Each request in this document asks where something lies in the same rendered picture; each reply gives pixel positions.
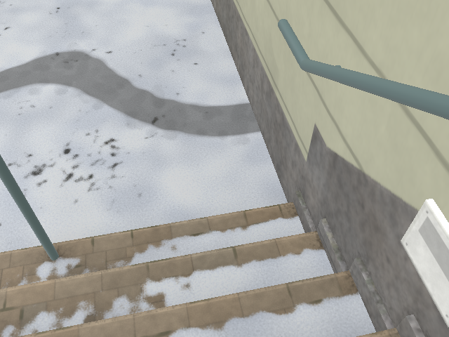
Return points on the stairs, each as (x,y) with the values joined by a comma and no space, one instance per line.
(252,273)

